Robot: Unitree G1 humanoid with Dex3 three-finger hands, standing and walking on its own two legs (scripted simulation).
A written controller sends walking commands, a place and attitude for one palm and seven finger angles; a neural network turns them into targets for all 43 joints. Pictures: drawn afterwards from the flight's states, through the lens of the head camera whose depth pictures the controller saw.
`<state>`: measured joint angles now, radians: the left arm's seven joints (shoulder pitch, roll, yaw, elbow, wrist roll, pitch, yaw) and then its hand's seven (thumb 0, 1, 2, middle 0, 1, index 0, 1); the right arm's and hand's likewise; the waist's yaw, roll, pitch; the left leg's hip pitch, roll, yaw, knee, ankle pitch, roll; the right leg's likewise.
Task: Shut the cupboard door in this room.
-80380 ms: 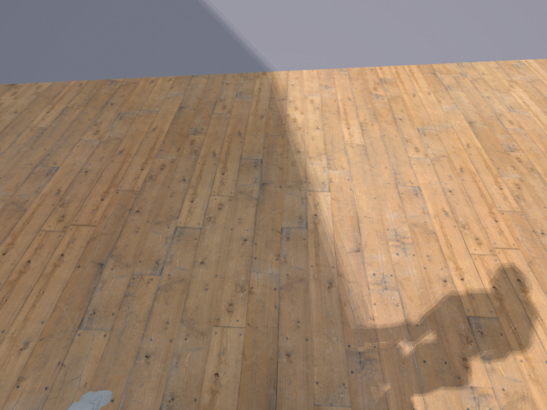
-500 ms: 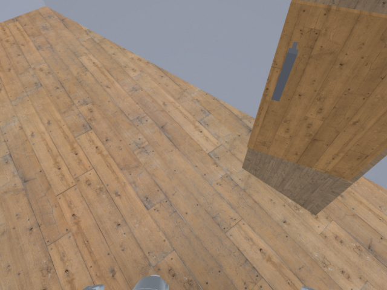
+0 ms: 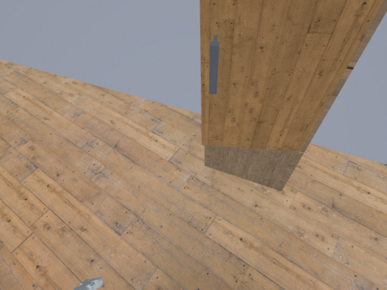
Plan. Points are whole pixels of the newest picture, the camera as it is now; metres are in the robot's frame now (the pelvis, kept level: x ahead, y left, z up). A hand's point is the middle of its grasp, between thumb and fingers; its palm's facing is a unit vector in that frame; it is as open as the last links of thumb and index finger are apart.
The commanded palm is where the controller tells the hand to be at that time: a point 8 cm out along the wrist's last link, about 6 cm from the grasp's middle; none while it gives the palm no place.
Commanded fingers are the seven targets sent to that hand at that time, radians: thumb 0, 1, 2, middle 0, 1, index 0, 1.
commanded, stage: take the last steps up to it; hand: left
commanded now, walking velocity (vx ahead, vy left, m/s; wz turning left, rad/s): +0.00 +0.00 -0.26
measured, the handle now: (214, 65) +0.69 -0.03 +0.07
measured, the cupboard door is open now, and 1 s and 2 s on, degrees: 16 16 16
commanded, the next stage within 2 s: come to a stop and stand still in 0.74 s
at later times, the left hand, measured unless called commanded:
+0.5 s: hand out of the picture +0.12 +0.18 -0.17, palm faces -0.11 -0.98 -0.14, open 7.4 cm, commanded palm none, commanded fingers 0.00 0.90 0.90 -0.20 -0.30 -0.20 -0.30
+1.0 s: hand (194, 209) +0.34 +0.02 -0.15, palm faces -0.22 -0.95 -0.22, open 7.3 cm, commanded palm none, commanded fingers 0.00 0.90 0.90 -0.20 -0.30 -0.20 -0.30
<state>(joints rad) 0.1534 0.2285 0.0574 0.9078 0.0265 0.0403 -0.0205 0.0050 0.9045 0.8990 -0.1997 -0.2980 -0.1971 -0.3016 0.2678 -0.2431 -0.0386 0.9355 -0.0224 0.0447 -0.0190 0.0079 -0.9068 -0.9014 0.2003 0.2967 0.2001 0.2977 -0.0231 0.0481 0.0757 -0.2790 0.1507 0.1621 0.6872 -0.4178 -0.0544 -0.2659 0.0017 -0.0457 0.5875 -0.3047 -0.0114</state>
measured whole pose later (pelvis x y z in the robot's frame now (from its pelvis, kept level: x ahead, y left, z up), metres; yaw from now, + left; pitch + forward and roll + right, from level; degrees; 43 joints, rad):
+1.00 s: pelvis +0.21 -0.13 +0.01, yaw -11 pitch +1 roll +0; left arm 0.12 0.15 0.03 1.00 0.02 -0.02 0.02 -0.01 0.92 0.90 -0.20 -0.30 -0.20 -0.30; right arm 0.26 -0.21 -0.04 1.03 -0.01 0.02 -0.03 0.01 -0.91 -0.90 0.20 0.30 0.19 0.30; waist -0.04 0.03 0.10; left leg -0.42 0.06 0.05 1.06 -0.45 -0.04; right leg -0.30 0.00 -0.11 0.47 -0.19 -0.06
